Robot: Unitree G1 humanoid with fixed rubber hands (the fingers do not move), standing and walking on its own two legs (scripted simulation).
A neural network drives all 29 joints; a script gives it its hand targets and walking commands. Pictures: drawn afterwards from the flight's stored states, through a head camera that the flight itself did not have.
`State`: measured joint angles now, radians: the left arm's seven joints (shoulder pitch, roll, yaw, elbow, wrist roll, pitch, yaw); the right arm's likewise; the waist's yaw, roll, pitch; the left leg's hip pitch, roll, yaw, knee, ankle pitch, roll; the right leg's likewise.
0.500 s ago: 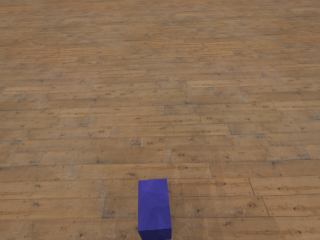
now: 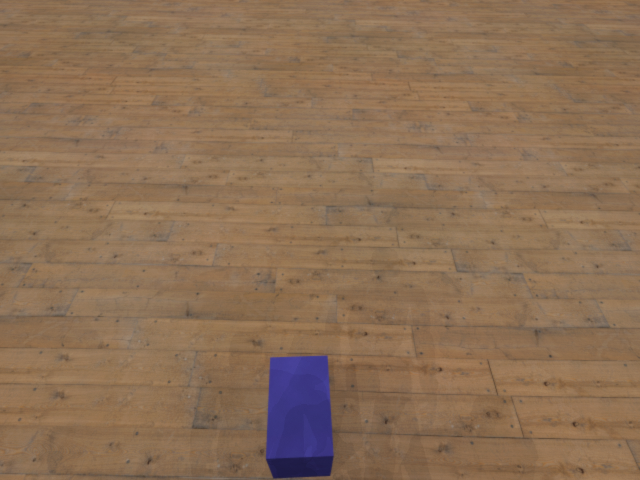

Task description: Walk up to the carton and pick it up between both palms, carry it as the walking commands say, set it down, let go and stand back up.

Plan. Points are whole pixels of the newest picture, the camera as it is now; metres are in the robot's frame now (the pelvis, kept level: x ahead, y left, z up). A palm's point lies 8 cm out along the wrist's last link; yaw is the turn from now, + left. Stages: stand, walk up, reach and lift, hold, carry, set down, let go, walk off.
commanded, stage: stand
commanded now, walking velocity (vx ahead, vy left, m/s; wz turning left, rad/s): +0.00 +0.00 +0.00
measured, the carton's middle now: (300, 417) +0.41 +0.04 -0.66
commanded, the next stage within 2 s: reach and lift in 0.40 s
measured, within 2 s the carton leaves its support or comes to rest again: neither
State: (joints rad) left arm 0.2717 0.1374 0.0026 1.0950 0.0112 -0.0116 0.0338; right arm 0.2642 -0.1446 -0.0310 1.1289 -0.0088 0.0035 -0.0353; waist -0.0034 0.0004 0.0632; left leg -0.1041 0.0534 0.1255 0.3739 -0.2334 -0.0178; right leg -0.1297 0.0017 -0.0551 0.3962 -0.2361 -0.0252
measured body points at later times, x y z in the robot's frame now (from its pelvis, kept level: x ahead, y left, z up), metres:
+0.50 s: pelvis -0.02 +0.01 -0.01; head +0.01 +0.01 +0.43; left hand +0.05 +0.24 -0.16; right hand +0.06 -0.21 -0.17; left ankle -0.02 +0.12 -0.75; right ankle -0.01 -0.10 -0.74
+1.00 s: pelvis -0.06 +0.01 -0.07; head +0.08 +0.01 +0.36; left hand +0.14 +0.23 -0.19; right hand +0.15 -0.20 -0.19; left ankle -0.02 +0.13 -0.74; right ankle -0.01 -0.10 -0.74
